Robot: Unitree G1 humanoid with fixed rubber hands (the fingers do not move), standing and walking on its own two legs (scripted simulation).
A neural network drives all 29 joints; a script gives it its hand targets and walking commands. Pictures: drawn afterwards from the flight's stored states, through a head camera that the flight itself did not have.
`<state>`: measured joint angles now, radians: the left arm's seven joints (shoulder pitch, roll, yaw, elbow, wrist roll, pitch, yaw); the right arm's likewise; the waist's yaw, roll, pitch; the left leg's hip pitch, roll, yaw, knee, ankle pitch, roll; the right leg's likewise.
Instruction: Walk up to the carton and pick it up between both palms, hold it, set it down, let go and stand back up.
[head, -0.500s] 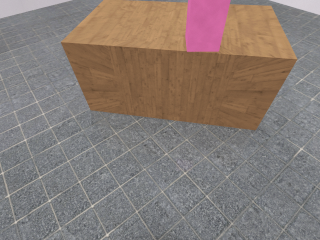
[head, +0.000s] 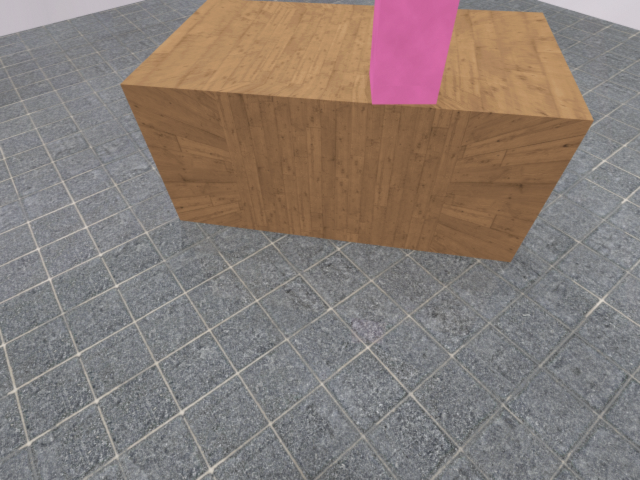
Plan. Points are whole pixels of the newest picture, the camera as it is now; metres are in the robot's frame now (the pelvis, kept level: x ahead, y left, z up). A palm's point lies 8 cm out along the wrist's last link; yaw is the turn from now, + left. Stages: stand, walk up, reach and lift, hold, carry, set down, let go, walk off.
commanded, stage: stand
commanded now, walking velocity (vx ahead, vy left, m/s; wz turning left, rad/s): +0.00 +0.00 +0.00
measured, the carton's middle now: (408, 37) +1.19 -0.18 +0.02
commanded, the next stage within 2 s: none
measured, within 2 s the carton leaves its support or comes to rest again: neither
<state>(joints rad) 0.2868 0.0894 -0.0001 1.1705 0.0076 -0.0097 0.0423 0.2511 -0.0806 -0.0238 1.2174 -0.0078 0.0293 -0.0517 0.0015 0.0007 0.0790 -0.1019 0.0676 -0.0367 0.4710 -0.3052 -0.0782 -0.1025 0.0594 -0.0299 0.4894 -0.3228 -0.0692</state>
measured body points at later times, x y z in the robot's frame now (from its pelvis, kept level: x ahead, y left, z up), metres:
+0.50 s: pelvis +0.01 -0.01 +0.00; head +0.02 -0.01 +0.45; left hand -0.02 +0.19 -0.17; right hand -0.01 -0.20 -0.17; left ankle -0.03 +0.17 -0.74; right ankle -0.03 -0.07 -0.74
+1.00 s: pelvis +0.02 +0.00 +0.00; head +0.03 +0.00 +0.45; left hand -0.01 +0.20 -0.17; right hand -0.01 -0.20 -0.17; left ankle -0.03 +0.17 -0.74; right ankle -0.03 -0.07 -0.74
